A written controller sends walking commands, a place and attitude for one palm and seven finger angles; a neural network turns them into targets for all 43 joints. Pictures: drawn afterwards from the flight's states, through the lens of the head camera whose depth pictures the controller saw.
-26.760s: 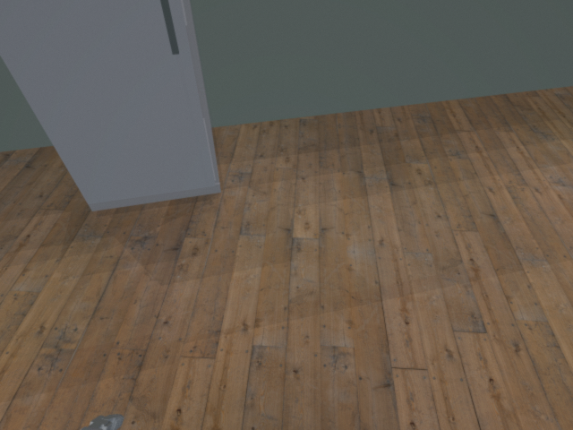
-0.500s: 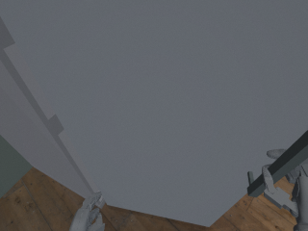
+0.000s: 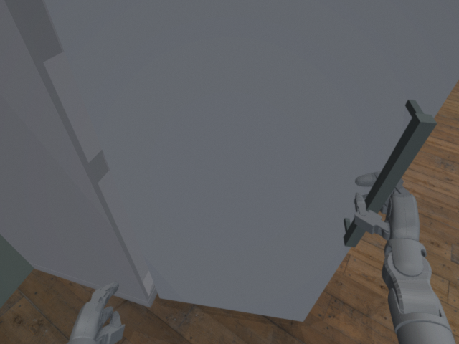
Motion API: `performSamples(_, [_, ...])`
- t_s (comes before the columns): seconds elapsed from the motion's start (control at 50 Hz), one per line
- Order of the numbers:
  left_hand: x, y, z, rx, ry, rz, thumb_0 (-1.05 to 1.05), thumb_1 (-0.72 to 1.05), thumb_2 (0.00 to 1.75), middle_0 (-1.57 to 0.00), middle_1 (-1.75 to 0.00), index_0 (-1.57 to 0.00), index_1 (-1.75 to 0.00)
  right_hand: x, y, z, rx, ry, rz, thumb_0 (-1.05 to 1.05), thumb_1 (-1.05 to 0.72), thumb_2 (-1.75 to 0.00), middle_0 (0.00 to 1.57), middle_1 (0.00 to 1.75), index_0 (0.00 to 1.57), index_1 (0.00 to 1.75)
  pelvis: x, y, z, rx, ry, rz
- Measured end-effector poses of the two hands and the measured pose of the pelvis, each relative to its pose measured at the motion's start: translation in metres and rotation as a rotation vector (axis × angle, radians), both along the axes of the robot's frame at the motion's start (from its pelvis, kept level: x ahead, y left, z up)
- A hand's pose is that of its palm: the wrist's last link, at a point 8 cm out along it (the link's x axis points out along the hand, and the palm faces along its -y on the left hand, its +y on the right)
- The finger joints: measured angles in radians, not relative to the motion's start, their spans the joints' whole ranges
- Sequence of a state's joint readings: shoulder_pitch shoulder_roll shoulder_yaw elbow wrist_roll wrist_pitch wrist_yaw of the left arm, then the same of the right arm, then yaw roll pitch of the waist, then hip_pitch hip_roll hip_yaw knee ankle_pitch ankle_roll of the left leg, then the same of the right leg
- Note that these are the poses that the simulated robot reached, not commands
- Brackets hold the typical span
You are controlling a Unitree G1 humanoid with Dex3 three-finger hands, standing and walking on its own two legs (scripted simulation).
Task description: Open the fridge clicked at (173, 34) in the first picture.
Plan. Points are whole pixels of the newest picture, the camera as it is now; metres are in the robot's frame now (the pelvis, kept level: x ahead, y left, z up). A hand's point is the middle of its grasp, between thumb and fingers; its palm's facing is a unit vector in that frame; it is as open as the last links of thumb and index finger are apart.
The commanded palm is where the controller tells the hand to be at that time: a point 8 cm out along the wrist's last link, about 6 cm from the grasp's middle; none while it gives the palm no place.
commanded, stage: stop walking and hold the door back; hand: right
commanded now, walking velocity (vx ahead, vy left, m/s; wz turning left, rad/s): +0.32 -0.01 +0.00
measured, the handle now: (375, 185) +0.37 -0.24 +0.12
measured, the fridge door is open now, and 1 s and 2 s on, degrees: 82 75 72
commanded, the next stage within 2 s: loosen the grip on the handle in 1.44 s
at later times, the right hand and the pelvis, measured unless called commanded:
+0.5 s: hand (355, 175) +0.42 -0.22 +0.09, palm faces +0.25 +0.95 -0.19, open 5.7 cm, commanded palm +0.38 -0.31 +0.08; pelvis -0.04 +0.00 -0.02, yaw +2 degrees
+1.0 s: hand (363, 192) +0.38 -0.23 +0.09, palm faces +0.14 +0.94 -0.31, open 6.4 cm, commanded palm +0.36 -0.30 +0.08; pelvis +0.01 -0.03 -0.02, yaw +9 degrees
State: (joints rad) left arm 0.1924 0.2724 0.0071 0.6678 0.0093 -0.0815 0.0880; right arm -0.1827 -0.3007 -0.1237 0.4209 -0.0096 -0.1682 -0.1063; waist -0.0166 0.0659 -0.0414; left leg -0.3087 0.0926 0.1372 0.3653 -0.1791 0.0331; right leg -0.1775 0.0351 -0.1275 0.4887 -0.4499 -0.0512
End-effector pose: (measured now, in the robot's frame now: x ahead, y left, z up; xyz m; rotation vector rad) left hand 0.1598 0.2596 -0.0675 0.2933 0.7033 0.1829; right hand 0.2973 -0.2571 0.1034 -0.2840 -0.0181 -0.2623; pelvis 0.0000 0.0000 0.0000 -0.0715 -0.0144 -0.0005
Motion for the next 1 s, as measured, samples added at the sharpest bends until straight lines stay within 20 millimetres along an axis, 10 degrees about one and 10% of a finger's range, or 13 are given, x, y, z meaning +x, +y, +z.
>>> performSamples(0.24, [-0.159,-0.021,-0.064,-0.086,0.367,0.104,0.01,0.9,0.9,-0.21,-0.3,-0.2,-0.3,0.037,-0.009,0.005,0.005,0.105,0.02,-0.05,-0.61,-0.8,0.46,1.4,0.45,1.4,-0.05,0.004,-0.012,0.102,-0.018,-0.004])
performSamples(0.36, [-0.197,0.009,-0.093,-0.079,0.458,0.181,0.01,0.9,0.9,-0.21,-0.3,-0.21,-0.3,0.06,-0.01,0.005,0.03,0.093,-0.042,-0.04,-0.6,-0.78,0.46,1.4,0.45,1.4,-0.054,0.019,-0.032,0.081,-0.012,0.018])
performSamples(0.52, [-0.182,0.043,-0.06,0.025,0.36,0.262,0.01,0.9,0.9,-0.21,-0.3,-0.2,-0.3,0.095,-0.014,0.002,0.143,0.155,-0.026,-0.08,-0.6,-0.79,0.46,1.39,0.45,1.4,-0.033,0.0,-0.019,0.056,-0.03,0.044])
performSamples(0.64, [-0.143,0.032,-0.04,0.087,0.226,0.311,0.01,0.9,0.9,-0.2,-0.3,-0.2,-0.3,0.118,-0.02,-0.001,0.128,0.023,0.065,-0.03,-0.59,-0.76,0.46,1.39,0.45,1.4,-0.01,-0.026,-0.029,0.084,-0.04,0.068])
performSamples(0.82, [-0.081,-0.041,-0.024,-0.074,0.087,0.212,0.01,0.9,0.9,-0.2,-0.3,-0.2,-0.3,0.092,-0.019,-0.003,0.014,-0.078,0.119,-0.04,-0.65,-0.75,0.42,1.38,0.28,1.32,-0.001,-0.029,-0.015,0.112,0.038,0.156])
performSamples(1.0, [-0.059,-0.047,-0.045,-0.089,0.109,0.174,0.01,0.9,0.9,-0.21,-0.3,-0.2,-0.3,0.057,-0.023,-0.002,-0.049,-0.076,0.152,-0.1,-0.57,-0.75,0.45,1.39,0.36,1.36,0.006,-0.032,-0.023,0.11,0.012,0.154])
